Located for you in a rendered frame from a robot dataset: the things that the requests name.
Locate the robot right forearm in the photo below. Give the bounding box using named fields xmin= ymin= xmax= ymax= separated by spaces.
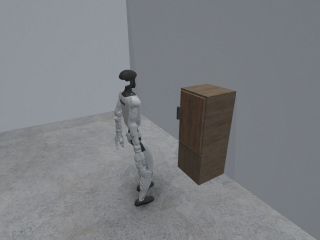
xmin=129 ymin=123 xmax=142 ymax=153

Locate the robot left forearm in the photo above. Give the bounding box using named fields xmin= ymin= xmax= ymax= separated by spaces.
xmin=114 ymin=114 xmax=122 ymax=135

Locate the cupboard door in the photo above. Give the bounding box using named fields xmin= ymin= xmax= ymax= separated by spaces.
xmin=179 ymin=90 xmax=206 ymax=153

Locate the right robot foot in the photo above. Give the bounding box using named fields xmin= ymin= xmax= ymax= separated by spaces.
xmin=134 ymin=196 xmax=154 ymax=207

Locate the robot right upper arm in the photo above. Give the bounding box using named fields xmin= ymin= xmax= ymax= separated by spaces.
xmin=127 ymin=96 xmax=141 ymax=129

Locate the robot right thigh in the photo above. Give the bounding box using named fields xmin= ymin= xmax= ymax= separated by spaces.
xmin=139 ymin=140 xmax=154 ymax=177

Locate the robot left hand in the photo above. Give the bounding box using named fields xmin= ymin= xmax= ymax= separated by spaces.
xmin=114 ymin=134 xmax=124 ymax=149

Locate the robot right hand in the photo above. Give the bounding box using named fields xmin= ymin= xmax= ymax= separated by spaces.
xmin=134 ymin=151 xmax=146 ymax=169

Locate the handle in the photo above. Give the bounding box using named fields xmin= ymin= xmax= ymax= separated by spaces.
xmin=176 ymin=106 xmax=183 ymax=120

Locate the robot left upper arm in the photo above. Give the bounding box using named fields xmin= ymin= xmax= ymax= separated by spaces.
xmin=114 ymin=90 xmax=124 ymax=118

